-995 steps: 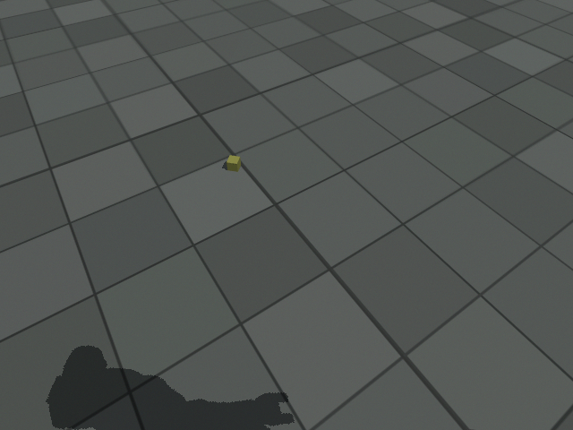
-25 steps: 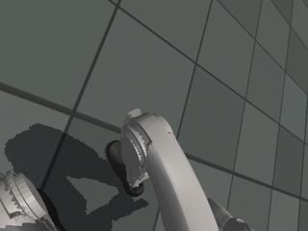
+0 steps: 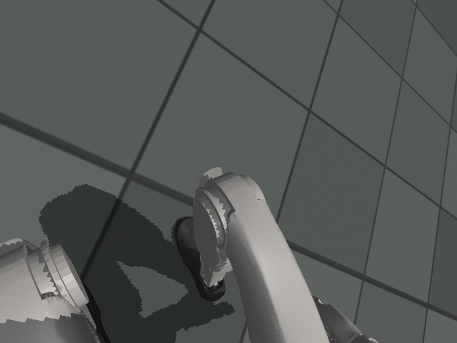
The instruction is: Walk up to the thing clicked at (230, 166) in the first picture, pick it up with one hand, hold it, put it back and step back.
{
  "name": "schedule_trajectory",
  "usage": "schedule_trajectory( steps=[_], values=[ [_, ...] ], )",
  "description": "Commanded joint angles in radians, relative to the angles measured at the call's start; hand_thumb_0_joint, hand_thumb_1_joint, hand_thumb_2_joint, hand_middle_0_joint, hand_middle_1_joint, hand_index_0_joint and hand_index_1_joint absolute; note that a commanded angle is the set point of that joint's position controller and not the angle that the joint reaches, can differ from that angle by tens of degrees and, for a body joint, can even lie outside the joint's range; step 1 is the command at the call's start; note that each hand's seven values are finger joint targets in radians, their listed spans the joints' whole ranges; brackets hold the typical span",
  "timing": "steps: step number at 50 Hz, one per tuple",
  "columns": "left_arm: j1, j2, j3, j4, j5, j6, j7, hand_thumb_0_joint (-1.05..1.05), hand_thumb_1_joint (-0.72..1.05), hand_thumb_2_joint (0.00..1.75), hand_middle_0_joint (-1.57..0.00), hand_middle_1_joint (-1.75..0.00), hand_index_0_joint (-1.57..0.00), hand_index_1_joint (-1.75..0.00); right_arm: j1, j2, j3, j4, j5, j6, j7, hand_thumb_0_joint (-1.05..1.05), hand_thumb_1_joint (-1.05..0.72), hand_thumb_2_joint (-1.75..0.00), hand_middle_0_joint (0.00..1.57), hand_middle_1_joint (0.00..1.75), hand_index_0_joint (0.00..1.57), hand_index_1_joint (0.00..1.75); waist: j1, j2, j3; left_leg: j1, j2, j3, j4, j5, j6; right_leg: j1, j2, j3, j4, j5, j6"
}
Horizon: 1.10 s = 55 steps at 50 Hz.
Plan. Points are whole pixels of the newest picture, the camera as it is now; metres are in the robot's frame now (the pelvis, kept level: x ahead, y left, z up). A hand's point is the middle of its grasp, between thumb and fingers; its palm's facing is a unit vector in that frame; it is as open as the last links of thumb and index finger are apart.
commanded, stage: settle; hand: left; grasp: from above
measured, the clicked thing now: out of the picture +0.52 +0.31 -0.26
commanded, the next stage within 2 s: lift in 0.46 s
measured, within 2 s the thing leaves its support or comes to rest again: neither
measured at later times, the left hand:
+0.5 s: hand out of the picture +0.49 +0.32 -0.14, palm faces -0.46 -0.06 -0.89, open 7.8 cm
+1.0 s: hand out of the picture +0.44 +0.32 -0.06, palm faces -0.48 -0.12 -0.87, open 7.8 cm
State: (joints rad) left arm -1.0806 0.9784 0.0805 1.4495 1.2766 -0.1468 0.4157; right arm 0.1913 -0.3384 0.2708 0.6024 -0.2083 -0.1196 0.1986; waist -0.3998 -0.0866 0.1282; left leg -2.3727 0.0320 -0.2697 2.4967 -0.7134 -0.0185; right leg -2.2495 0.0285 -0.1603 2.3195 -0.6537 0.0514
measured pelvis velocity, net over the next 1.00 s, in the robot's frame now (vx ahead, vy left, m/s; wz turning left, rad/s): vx -0.01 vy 0.00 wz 0.14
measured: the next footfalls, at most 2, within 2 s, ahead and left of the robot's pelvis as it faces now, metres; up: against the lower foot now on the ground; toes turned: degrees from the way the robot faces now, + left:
none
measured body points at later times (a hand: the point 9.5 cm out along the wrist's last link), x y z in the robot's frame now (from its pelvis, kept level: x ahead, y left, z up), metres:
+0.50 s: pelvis -0.01 -0.01 +0.02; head +0.24 +0.10 +0.37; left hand +0.51 +0.32 -0.09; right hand +0.06 -0.28 -0.06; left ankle +0.06 +0.13 -0.28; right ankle +0.12 -0.12 -0.28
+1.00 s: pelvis -0.01 +0.00 +0.06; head +0.21 +0.08 +0.44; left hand +0.46 +0.33 -0.01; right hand +0.06 -0.28 -0.04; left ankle +0.06 +0.13 -0.28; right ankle +0.12 -0.12 -0.28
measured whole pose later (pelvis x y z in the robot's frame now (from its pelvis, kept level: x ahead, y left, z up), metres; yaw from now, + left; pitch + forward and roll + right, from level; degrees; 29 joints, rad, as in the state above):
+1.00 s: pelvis -0.01 +0.00 +0.06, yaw +8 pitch +35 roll -8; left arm -0.91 0.72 -0.01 1.06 1.11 -0.11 0.02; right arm 0.23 -0.30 0.07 0.60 -0.06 0.10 0.08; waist -0.24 0.04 -0.08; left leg -2.24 0.02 -0.12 2.24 -0.63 0.00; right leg -2.15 -0.02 -0.06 2.15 -0.62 0.04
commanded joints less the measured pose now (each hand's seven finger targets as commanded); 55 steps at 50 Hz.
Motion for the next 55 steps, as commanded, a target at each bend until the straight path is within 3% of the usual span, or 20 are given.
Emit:
schedule_trajectory(
  steps=[1, 3, 4, 5, 8, 9, 10, 11, 13, 15, 18, 20, 22, 27, 30, 38, 43, 44, 50, 55],
  values=[
    [-0.309, 0.194, 0.003, -0.223, -0.032, 0.025, -0.007, 0.00, 0.82, 0.38, -1.10, -0.45, -1.16, -0.38, 0.200, -0.311, -0.141, 0.011, 0.022, 0.011, -0.004, 0.00, -0.91, -0.90, 0.20, 0.30, 0.20, 0.30, 0.000, 0.617, -0.762, 0.572, 0.008, 0.148, -0.264, 0.290, 0.016, 0.373, 0.043, -0.081, -0.201, 0.293, -0.092],
    [-0.288, 0.180, 0.007, -0.203, -0.038, 0.038, -0.032, 0.00, 0.80, 0.38, -1.09, -0.42, -1.15, -0.36, 0.214, -0.307, -0.155, 0.023, 0.032, 0.024, -0.002, 0.00, -0.90, -0.90, 0.20, 0.30, 0.20, 0.30, 0.002, 0.570, -0.761, 0.538, 0.008, 0.150, -0.268, 0.283, 0.023, 0.373, 0.043, -0.076, -0.202, 0.288, -0.090],
    [-0.294, 0.118, -0.025, -0.208, -0.040, 0.044, -0.052, 0.00, 0.81, 0.37, -1.11, -0.41, -1.16, -0.35, 0.224, -0.301, -0.162, 0.016, 0.035, 0.028, -0.001, 0.00, -0.90, -0.90, 0.20, 0.30, 0.20, 0.30, -0.014, 0.542, -0.743, 0.537, 0.004, 0.154, -0.268, 0.287, 0.024, 0.365, 0.039, -0.072, -0.213, 0.293, -0.089],
    [-0.291, 0.131, -0.006, -0.222, -0.045, 0.045, -0.064, 0.00, 0.81, 0.35, -1.09, -0.40, -1.16, -0.34, 0.238, -0.307, -0.174, 0.029, 0.039, 0.036, -0.003, 0.00, -0.90, -0.90, 0.20, 0.30, 0.20, 0.30, -0.007, 0.541, -0.747, 0.545, 0.003, 0.153, -0.276, 0.295, 0.022, 0.361, 0.037, -0.073, -0.215, 0.293, -0.090],
    [-0.331, 0.071, -0.053, -0.268, -0.059, 0.045, -0.114, 0.00, 0.80, 0.33, -1.10, -0.40, -1.16, -0.34, 0.219, -0.291, -0.178, 0.006, 0.054, 0.051, -0.008, 0.00, -0.90, -0.90, 0.20, 0.30, 0.20, 0.30, 0.002, 0.503, -0.758, 0.529, -0.003, 0.158, -0.288, 0.262, 0.028, 0.362, 0.035, -0.061, -0.226, 0.266, -0.094],
    [-0.311, 0.104, -0.027, -0.267, -0.056, 0.045, -0.125, 0.00, 0.82, 0.32, -1.11, -0.39, -1.17, -0.32, 0.230, -0.298, -0.189, 0.013, 0.056, 0.059, -0.013, 0.00, -0.90, -0.90, 0.20, 0.30, 0.20, 0.30, 0.012, 0.495, -0.753, 0.528, -0.006, 0.161, -0.292, 0.265, 0.028, 0.363, 0.031, -0.058, -0.232, 0.264, -0.094],
    [-0.338, 0.086, -0.050, -0.298, -0.056, 0.043, -0.143, 0.00, 0.83, 0.31, -1.12, -0.37, -1.18, -0.31, 0.222, -0.291, -0.190, -0.005, 0.059, 0.064, -0.017, 0.00, -0.90, -0.90, 0.20, 0.30, 0.20, 0.30, 0.012, 0.491, -0.772, 0.534, -0.009, 0.170, -0.290, 0.270, 0.027, 0.378, 0.030, -0.051, -0.237, 0.266, -0.095],
    [-0.347, 0.129, -0.017, -0.303, -0.057, 0.038, -0.151, 0.00, 0.83, 0.33, -1.14, -0.36, -1.19, -0.31, 0.230, -0.296, -0.196, 0.011, 0.061, 0.076, -0.024, 0.00, -0.90, -0.90, 0.20, 0.30, 0.20, 0.30, 0.018, 0.489, -0.788, 0.522, -0.008, 0.169, -0.293, 0.251, 0.028, 0.380, 0.029, -0.048, -0.237, 0.246, -0.096],
    [-0.390, 0.061, -0.059, -0.341, -0.064, 0.029, -0.177, 0.00, 0.87, 0.34, -1.16, -0.37, -1.22, -0.31, 0.225, -0.279, -0.200, -0.008, 0.064, 0.087, -0.033, 0.00, -0.90, -0.90, 0.20, 0.30, 0.20, 0.30, 0.011, 0.494, -0.794, 0.541, -0.013, 0.173, -0.303, 0.250, 0.025, 0.373, 0.026, -0.043, -0.246, 0.240, -0.098],
    [-0.391, 0.101, -0.044, -0.366, -0.055, 0.024, -0.190, 0.00, 0.89, 0.31, -1.17, -0.35, -1.24, -0.29, 0.222, -0.280, -0.204, -0.017, 0.068, 0.099, -0.046, 0.00, -0.90, -0.90, 0.20, 0.30, 0.20, 0.30, 0.028, 0.500, -0.809, 0.566, -0.018, 0.178, -0.311, 0.267, 0.023, 0.379, 0.022, -0.039, -0.250, 0.249, -0.098],
    [-0.412, 0.100, -0.040, -0.378, -0.055, 0.013, -0.202, 0.00, 0.91, 0.35, -1.19, -0.37, -1.25, -0.31, 0.220, -0.277, -0.213, -0.016, 0.072, 0.120, -0.062, 0.00, -0.90, -0.90, 0.20, 0.30, 0.20, 0.30, 0.035, 0.518, -0.856, 0.606, -0.019, 0.178, -0.323, 0.273, 0.019, 0.367, 0.019, -0.038, -0.248, 0.247, -0.100],
    [-0.417, 0.074, -0.058, -0.359, -0.055, 0.010, -0.205, 0.00, 0.93, 0.33, -1.19, -0.37, -1.26, -0.30, 0.225, -0.267, -0.210, -0.011, 0.072, 0.128, -0.069, 0.00, -0.90, -0.90, 0.20, 0.30, 0.20, 0.30, 0.022, 0.510, -0.821, 0.581, -0.024, 0.183, -0.329, 0.249, 0.021, 0.367, 0.017, -0.033, -0.260, 0.230, -0.101],
    [-0.435, 0.109, -0.038, -0.384, -0.049, 0.011, -0.206, 0.00, 0.94, 0.37, -1.22, -0.36, -1.27, -0.31, 0.224, -0.264, -0.212, -0.015, 0.074, 0.136, -0.077, 0.00, -0.90, -0.90, 0.20, 0.30, 0.20, 0.30, 0.040, 0.514, -0.863, 0.590, -0.024, 0.193, -0.332, 0.258, 0.025, 0.377, 0.016, -0.027, -0.263, 0.236, -0.099],
    [-0.430, 0.092, -0.052, -0.355, -0.053, 0.014, -0.217, 0.00, 0.89, 0.38, -1.23, -0.38, -1.27, -0.34, 0.234, -0.257, -0.211, -0.015, 0.079, 0.150, -0.090, 0.00, -0.92, -0.91, 0.20, 0.30, 0.20, 0.30, 0.035, 0.472, -0.853, 0.580, -0.024, 0.200, -0.337, 0.252, 0.031, 0.394, 0.016, -0.016, -0.283, 0.232, -0.099],
    [-0.418, 0.076, -0.059, -0.363, -0.071, 0.021, -0.238, 0.00, 0.81, 0.33, -1.10, -0.28, -1.15, -0.23, 0.233, -0.248, -0.212, -0.016, 0.082, 0.156, -0.094, 0.00, -0.89, -0.89, 0.20, 0.30, 0.20, 0.30, 0.050, 0.496, -0.889, 0.593, -0.023, 0.205, -0.359, 0.252, 0.031, 0.414, 0.015, -0.010, -0.284, 0.229, -0.099],
    [-0.345, 0.084, -0.034, -0.435, -0.119, 0.046, -0.292, 0.00, 0.81, 0.27, -1.11, -0.32, -1.17, -0.25, 0.231, -0.240, -0.243, -0.028, 0.107, 0.187, -0.116, 0.00, -0.90, -0.91, 0.20, 0.30, 0.20, 0.30, 0.108, 0.471, -0.930, 0.618, -0.031, 0.221, -0.415, 0.229, 0.036, 0.435, 0.012, 0.009, -0.331, 0.196, -0.104],
    [-0.312, 0.054, -0.025, -0.567, -0.150, 0.041, -0.327, 0.00, 0.84, 0.27, -1.13, -0.32, -1.19, -0.25, 0.236, -0.231, -0.277, -0.034, 0.129, 0.205, -0.127, 0.00, -0.90, -0.91, 0.20, 0.30, 0.20, 0.30, 0.131, 0.499, -0.981, 0.705, -0.037, 0.218, -0.475, 0.255, 0.032, 0.439, -0.002, 0.021, -0.357, 0.214, -0.106],
    [-0.280, 0.075, -0.007, -0.574, -0.152, 0.040, -0.331, 0.00, 0.85, 0.26, -1.13, -0.31, -1.20, -0.24, 0.232, -0.232, -0.287, -0.034, 0.133, 0.208, -0.131, 0.00, -0.90, -0.91, 0.20, 0.30, 0.20, 0.30, 0.151, 0.483, -0.991, 0.727, -0.038, 0.212, -0.493, 0.247, 0.032, 0.435, -0.004, 0.025, -0.363, 0.203, -0.107],
    [-0.230, 0.005, -0.025, -0.690, -0.207, 0.022, -0.367, 0.00, 0.90, 0.32, -1.18, -0.32, -1.24, -0.26, 0.216, -0.185, -0.314, -0.035, 0.155, 0.216, -0.149, 0.00, -0.91, -0.91, 0.20, 0.30, 0.20, 0.30, 0.170, 0.424, -1.028, 0.759, -0.036, 0.234, -0.561, 0.202, 0.050, 0.495, -0.008, 0.060, -0.437, 0.184, -0.095],
    [-0.135, -0.051, -0.053, -0.697, -0.221, 0.013, -0.384, 0.00, 0.91, 0.29, -1.19, -0.29, -1.25, -0.23, 0.193, -0.171, -0.325, -0.036, 0.170, 0.213, -0.171, 0.00, -0.90, -0.90, 0.20, 0.30, 0.20, 0.30, 0.190, 0.371, -0.950, 0.794, -0.031, 0.212, -0.654, 0.112, 0.052, 0.521, -0.008, 0.061, -0.502, 0.127, -0.092]
  ],
)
